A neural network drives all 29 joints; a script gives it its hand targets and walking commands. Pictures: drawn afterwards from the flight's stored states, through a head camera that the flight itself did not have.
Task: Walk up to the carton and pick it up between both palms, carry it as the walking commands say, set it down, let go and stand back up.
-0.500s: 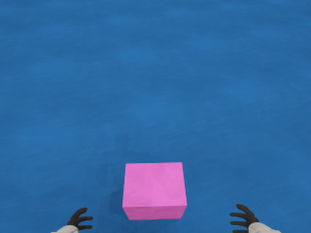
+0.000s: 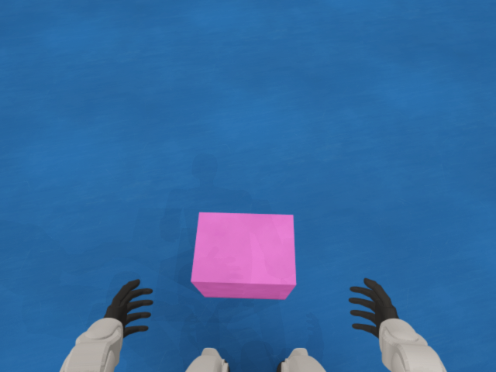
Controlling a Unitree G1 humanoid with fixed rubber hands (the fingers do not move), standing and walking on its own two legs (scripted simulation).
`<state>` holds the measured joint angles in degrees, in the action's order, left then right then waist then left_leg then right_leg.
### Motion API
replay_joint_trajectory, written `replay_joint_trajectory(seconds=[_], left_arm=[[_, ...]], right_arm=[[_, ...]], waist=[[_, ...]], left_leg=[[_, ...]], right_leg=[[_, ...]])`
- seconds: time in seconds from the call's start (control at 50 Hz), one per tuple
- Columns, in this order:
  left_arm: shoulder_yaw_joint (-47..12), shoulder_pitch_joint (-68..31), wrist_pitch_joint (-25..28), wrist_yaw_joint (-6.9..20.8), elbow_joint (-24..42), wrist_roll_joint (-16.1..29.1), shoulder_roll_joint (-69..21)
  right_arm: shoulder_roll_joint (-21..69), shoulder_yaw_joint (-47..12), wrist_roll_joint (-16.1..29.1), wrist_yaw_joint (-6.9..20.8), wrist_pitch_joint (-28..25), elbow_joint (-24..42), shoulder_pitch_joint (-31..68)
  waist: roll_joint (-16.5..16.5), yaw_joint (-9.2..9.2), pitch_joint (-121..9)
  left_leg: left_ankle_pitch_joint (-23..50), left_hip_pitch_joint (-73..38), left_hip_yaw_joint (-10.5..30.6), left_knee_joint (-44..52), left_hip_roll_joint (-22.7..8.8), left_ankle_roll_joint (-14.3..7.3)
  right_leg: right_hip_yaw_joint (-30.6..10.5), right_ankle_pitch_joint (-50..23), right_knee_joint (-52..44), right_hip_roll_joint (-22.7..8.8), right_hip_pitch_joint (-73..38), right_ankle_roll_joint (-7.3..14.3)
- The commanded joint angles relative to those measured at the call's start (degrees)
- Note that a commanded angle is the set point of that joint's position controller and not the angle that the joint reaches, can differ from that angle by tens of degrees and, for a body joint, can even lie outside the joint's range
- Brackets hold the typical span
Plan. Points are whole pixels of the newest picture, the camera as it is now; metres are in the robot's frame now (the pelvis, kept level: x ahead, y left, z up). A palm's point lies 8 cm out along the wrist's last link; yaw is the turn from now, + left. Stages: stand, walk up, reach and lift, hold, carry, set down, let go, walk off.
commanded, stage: reach and lift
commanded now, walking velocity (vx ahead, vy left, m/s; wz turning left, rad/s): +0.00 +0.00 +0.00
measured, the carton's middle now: (245, 259) +0.45 +0.03 -0.57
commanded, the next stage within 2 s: none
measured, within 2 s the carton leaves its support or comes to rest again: neither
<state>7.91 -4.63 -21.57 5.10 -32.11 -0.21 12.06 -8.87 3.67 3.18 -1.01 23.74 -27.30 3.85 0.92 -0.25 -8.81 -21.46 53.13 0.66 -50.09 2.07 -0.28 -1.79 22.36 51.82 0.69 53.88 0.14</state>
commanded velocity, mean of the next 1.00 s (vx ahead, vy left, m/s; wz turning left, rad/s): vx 0.00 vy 0.00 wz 0.00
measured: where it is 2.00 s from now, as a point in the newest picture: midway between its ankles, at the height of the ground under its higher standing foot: outside the picture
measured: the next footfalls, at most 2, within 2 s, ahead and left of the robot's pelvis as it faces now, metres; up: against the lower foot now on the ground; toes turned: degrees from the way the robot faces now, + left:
none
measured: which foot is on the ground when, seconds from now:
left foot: down 0.00-1.00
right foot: down 0.00-1.00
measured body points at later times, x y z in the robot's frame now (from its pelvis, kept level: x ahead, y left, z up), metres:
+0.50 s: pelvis -0.07 +0.01 -0.04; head +0.16 +0.01 +0.35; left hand +0.36 +0.26 -0.13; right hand +0.36 -0.21 -0.14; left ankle +0.01 +0.12 -0.68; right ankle +0.01 -0.11 -0.68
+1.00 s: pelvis -0.04 +0.02 -0.06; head +0.27 +0.01 +0.27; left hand +0.49 +0.26 -0.16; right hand +0.47 -0.22 -0.17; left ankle +0.01 +0.12 -0.68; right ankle +0.01 -0.11 -0.68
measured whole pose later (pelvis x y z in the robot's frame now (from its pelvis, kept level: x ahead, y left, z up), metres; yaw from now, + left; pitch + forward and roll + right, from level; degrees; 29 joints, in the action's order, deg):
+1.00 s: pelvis -0.04 +0.02 -0.06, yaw -2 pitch +48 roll -1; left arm 20.4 -63.5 -10.4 5.7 -53.3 3.1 23.4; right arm -19.1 17.1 3.3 1.3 11.7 -46.7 61.5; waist -1.0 0.6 -4.4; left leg -18.7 88.3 0.1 -59.6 1.4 -1.3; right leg -2.2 18.1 58.6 1.5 88.0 -1.5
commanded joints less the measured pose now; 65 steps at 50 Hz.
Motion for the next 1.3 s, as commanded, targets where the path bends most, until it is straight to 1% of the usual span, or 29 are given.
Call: replay_joint_trajectory(seconds=[0.0,0.06,0.1,0.12,0.14,0.2,0.22,0.24,0.28,0.3,0.34,0.38,0.44,0.5,0.52,0.54,0.56,0.62,0.78,0.8,0.82,0.92,0.94,1.0,1.06,1.08,1.12,1.18,1.28], left_arm=[[2.2,-7.2,-0.8,2.0,5.3,-0.1,9.7],[2.8,-17.5,-1.6,2.6,3.9,-0.3,12.3],[3.2,-27.5,-1.7,3.0,4.0,0.1,13.6],[3.2,-32.8,-1.7,3.2,3.5,1.1,14.5],[4.3,-36.6,-2.0,3.3,2.2,0.6,15.9],[4.3,-40.1,-3.3,3.1,-4.1,2.2,16.0],[5.7,-44.2,-3.3,2.8,-3.9,1.7,17.3],[5.5,-46.3,-3.4,2.6,-5.9,2.4,17.0],[6.1,-50.6,-3.2,2.2,-9.2,3.3,18.0],[6.2,-52.8,-3.1,1.8,-10.3,3.7,18.5],[7.4,-54.7,-2.4,1.0,-11.7,3.3,18.4],[7.0,-57.6,-1.8,0.6,-13.0,4.3,18.2],[8.4,-59.7,0.9,0.1,-13.1,3.6,19.2],[9.0,-61.7,3.8,-0.6,-11.3,3.6,19.6],[8.5,-61.8,4.9,-0.7,-11.4,3.6,18.8],[9.1,-61.6,5.6,-0.6,-11.6,3.3,19.7],[8.3,-61.9,6.7,-0.8,-10.8,3.3,19.4],[8.5,-62.8,9.6,-1.1,-10.6,2.9,18.7],[11.0,-67.5,12.3,-1.0,-12.0,3.7,18.7],[12.2,-68.8,12.8,-0.8,-11.5,3.4,19.7],[12.3,-68.2,12.9,-0.7,-12.7,3.2,20.2],[13.8,-75.3,13.6,0.8,-11.7,3.5,22.0],[14.4,-75.9,13.2,0.8,-13.4,3.4,23.1],[15.6,-76.2,13.1,1.9,-14.6,2.5,24.2],[16.7,-75.8,13.3,2.7,-16.3,0.7,25.4],[16.5,-75.5,13.0,3.0,-16.7,0.5,24.7],[16.5,-76.3,13.2,3.3,-15.7,-0.1,24.2],[16.7,-77.1,13.4,3.7,-18.2,-0.6,24.3],[15.6,-82.6,13.1,3.3,-18.3,0.3,24.5]], right_arm=[[-2.7,1.7,0.2,-0.8,1.1,5.1,4.5],[-4.0,3.3,-0.8,-1.4,1.9,5.1,14.3],[-3.9,3.8,-0.1,-1.9,2.3,5.3,23.8],[-4.6,4.5,-0.1,-2.2,2.5,5.5,29.0],[-4.3,4.9,0.4,-2.5,2.9,5.1,32.8],[-6.2,5.9,-0.1,-2.8,4.5,0.0,36.7],[-6.7,6.1,0.7,-2.8,4.7,-1.1,40.4],[-7.8,6.6,0.6,-2.7,4.7,-2.7,42.9],[-9.0,7.0,0.4,-2.6,4.3,-3.7,49.1],[-9.6,7.6,0.4,-2.5,4.1,-5.4,51.2],[-11.7,8.7,-0.4,-2.3,3.1,-7.7,53.0],[-12.6,9.2,-1.0,-1.9,1.9,-8.7,57.1],[-13.1,9.3,-0.7,-1.2,-0.5,-11.2,58.3],[-14.5,10.6,-0.7,-0.6,-3.7,-11.5,60.3],[-14.6,11.2,-0.5,-0.4,-4.9,-11.7,59.5],[-14.7,11.0,-0.2,-0.3,-5.8,-12.0,59.4],[-16.2,12.7,-0.7,-0.1,-7.1,-11.8,59.5],[-16.0,12.3,0.7,0.8,-10.3,-12.7,59.6],[-17.4,12.8,2.1,2.5,-14.1,-13.6,64.6],[-18.2,13.0,2.0,2.6,-14.5,-11.6,67.1],[-19.1,13.8,1.2,2.3,-14.5,-11.0,67.2],[-19.0,13.9,0.6,2.2,-14.3,-10.1,74.5],[-19.8,15.3,-0.5,2.2,-14.0,-10.7,75.9],[-18.3,15.1,-1.8,1.9,-13.1,-12.7,76.0],[-18.2,16.6,-2.8,1.5,-13.0,-14.2,76.2],[-18.1,17.8,-3.8,1.6,-12.8,-16.1,74.8],[-16.9,17.3,-2.5,1.9,-13.1,-14.6,76.0],[-17.1,18.2,-3.1,2.1,-13.4,-15.4,77.7],[-17.5,18.9,-2.8,1.7,-13.5,-16.6,81.7]], waist=[[-0.7,0.13,-16.4],[-2.2,-0.27,-10.8],[-4.0,-0.6,-9.9],[-2.4,-1.31,-10.7],[-3.0,-0.6,-11.4],[-2.6,-0.65,-14.3],[-3.8,0.87,-16.5],[-4.6,0.79,-16.5],[-3.0,1.24,-16.3],[-1.7,0.97,-18.2],[-3.2,1.17,-22.5],[-0.9,0.52,-24.4],[-1.9,1.19,-29.9],[-1.5,0.3,-35.4],[-2.0,-0.98,-37.6],[-2.1,-0.47,-39.3],[-2.7,-2.2,-41.7],[-6.0,-0.92,-42.6],[-5.7,-0.16,-47.0],[-5.3,1.19,-49.1],[-4.4,-0.04,-50.5],[-2.5,1.58,-53.4],[-1.3,0.64,-54.0],[1.5,0.59,-54.3],[0.9,1.14,-54.4],[0.4,0.17,-52.9],[-0.6,1.53,-53.4],[-1.2,1.65,-48.2],[-0.5,0.39,-46.3]], left_leg=[[16.1,-10.0,-1.8,2.7,-0.6,1.5],[3.1,-7.3,-2.5,3.1,-1.2,1.5],[-2.4,-5.2,-2.5,2.1,-1.6,1.3],[-3.9,-3.4,-2.5,1.1,-1.7,0.9],[-5.7,-4.1,-2.3,0.8,-1.6,0.7],[-6.9,-5.2,-2.0,0.1,-1.4,0.6],[-7.5,-4.8,-2.1,-0.5,-1.2,0.8],[-7.7,-4.6,-1.9,-0.2,-1.4,0.8],[-8.0,-2.6,-1.9,-1.1,-1.6,0.6],[-7.3,-2.7,-1.8,-1.3,-1.5,0.6],[-4.6,-2.9,-1.7,-1.5,-1.6,1.1],[-2.8,-2.6,-1.5,-2.0,-1.4,1.1],[3.8,-3.6,-1.5,-3.4,-1.2,1.4],[12.0,-3.9,-0.9,-4.7,-0.7,1.9],[15.1,-4.9,-0.4,-5.5,-0.8,1.7],[18.2,-4.5,-0.6,-6.3,-0.4,1.7],[22.0,-5.7,0.3,-6.5,-0.7,1.8],[31.6,-9.6,1.4,-8.4,-0.9,1.8],[44.8,-13.0,4.0,-10.2,-1.8,1.3],[44.0,-12.0,3.5,-10.2,-1.6,1.1],[44.2,-11.3,3.4,-10.3,-1.6,0.9],[40.8,-4.7,1.3,-9.4,-0.8,0.2],[38.7,-3.2,1.2,-9.1,-0.5,-0.1],[33.7,6.3,-0.7,-9.0,0.1,-0.1],[31.0,9.2,-1.4,-9.8,0.4,-0.4],[30.8,10.1,-1.4,-9.8,0.4,0.0],[31.5,8.2,-1.4,-11.5,0.1,-0.3],[25.8,14.7,-1.7,-13.4,0.3,-0.1],[19.1,19.2,-1.3,-19.0,0.1,0.2]], right_leg=[[-0.3,-20.4,-4.6,-1.0,-20.7,-2.0],[0.1,-5.3,-5.7,-0.8,-16.6,-1.7],[-0.2,-0.1,-5.0,-1.1,-14.6,-1.4],[-0.5,2.1,-4.7,-1.0,-14.7,-1.5],[-0.1,4.4,-4.0,-1.1,-13.7,-1.6],[0.3,7.1,-2.9,-0.6,-13.6,-1.3],[0.1,8.2,-1.9,-0.4,-13.6,-1.0],[0.5,8.2,-1.8,-0.3,-12.4,-0.7],[0.7,8.7,-1.1,0.0,-10.4,-1.1],[0.7,8.2,-0.9,0.1,-10.3,-1.2],[1.0,4.7,0.2,0.2,-10.5,-1.2],[1.7,2.4,0.8,0.6,-9.3,-1.4],[2.0,-4.3,3.0,0.6,-8.6,-1.4],[2.0,-11.4,4.7,1.0,-8.6,-1.2],[2.0,-14.3,5.4,1.1,-7.9,-1.1],[1.7,-17.0,5.8,1.0,-7.8,-1.2],[2.2,-20.6,6.6,1.5,-7.2,-1.0],[1.9,-24.3,7.3,2.0,1.0,-0.9],[1.6,-30.0,7.3,2.8,10.3,-1.5],[1.4,-30.3,7.4,2.7,9.0,-1.8],[1.4,-32.5,7.5,2.7,7.7,-1.9],[1.0,-34.0,7.4,2.5,5.0,-2.6],[1.7,-33.7,7.9,2.7,3.4,-3.1],[0.6,-37.1,9.1,2.1,-3.5,-3.6],[0.5,-35.7,9.9,2.0,-2.4,-3.8],[1.0,-35.5,10.4,2.1,-1.2,-3.7],[0.9,-33.5,11.2,2.2,2.8,-3.6],[1.2,-28.1,13.0,2.0,8.1,-3.8],[2.3,-19.9,18.4,2.3,16.1,-3.7]])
